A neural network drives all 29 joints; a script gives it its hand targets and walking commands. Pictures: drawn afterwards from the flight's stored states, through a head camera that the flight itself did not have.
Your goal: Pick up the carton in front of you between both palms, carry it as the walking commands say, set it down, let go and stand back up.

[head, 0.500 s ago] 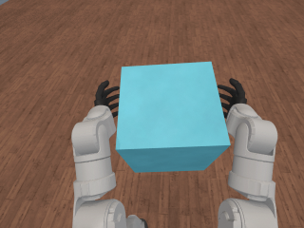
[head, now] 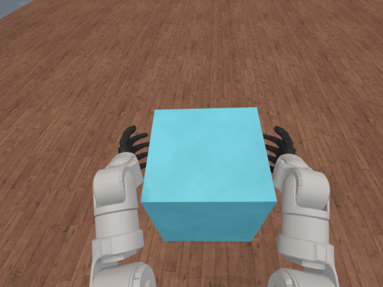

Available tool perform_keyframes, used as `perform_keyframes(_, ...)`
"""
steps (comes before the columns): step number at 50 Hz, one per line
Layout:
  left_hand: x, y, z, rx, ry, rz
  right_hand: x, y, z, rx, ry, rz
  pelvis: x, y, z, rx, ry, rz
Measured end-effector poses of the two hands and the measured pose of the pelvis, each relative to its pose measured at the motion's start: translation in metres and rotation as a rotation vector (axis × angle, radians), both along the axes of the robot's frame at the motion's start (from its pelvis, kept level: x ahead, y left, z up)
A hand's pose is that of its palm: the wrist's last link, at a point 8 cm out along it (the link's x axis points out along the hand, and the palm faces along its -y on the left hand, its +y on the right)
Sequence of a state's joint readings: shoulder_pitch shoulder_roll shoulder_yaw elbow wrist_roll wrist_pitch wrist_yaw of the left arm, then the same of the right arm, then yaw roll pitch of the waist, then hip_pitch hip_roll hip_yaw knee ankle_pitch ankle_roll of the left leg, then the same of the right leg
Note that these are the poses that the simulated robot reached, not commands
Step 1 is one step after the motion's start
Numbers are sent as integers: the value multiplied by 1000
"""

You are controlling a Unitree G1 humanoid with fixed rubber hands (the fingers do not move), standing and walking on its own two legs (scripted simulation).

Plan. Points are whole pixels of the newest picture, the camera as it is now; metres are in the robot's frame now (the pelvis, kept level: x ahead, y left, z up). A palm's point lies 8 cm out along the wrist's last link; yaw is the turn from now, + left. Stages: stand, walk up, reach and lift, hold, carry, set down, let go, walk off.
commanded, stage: carry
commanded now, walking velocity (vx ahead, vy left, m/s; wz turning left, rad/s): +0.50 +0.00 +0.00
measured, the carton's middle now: (206, 180) +0.33 +0.00 +0.04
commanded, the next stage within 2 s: none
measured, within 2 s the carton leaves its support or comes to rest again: neither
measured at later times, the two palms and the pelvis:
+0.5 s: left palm (143, 102) +0.55 +0.16 +0.10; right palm (252, 98) +0.55 -0.14 +0.10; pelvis +0.33 +0.01 -0.01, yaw -1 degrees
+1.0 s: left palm (151, 64) +0.74 +0.16 +0.11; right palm (244, 64) +0.73 -0.14 +0.10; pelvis +0.51 +0.01 +0.01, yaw -1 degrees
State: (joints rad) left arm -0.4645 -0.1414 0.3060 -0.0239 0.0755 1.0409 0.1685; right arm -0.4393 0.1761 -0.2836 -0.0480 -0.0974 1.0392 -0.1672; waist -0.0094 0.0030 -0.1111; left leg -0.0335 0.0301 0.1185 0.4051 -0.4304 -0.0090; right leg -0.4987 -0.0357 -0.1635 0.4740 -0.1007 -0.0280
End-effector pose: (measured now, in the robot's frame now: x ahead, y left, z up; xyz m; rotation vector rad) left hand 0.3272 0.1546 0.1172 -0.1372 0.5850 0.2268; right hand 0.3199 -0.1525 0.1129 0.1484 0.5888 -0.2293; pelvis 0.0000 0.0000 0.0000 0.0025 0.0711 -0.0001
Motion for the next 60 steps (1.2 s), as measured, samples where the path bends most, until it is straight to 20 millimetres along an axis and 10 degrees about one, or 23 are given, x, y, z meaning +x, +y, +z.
perform_keyframes(12,85,-19,-13,40,63,-22,105,-12,-20,8,62,112,137,-24,23,34,18,25)
perform_keyframes(19,149,-12,3,49,-8,-46,164,-5,-2,-9,-9,100,235,-11,19,29,8,14)
perform_keyframes(27,251,15,-31,-9,15,-70,256,22,-22,-57,18,68,354,20,-11,17,-34,-24)
perform_keyframes(48,399,8,-5,37,15,-85,401,14,-6,-21,17,57,505,17,9,1,-39,-14)
perform_keyframes(60,438,-1,-18,25,43,-67,446,5,-17,-27,46,75,539,3,5,-10,-8,5)
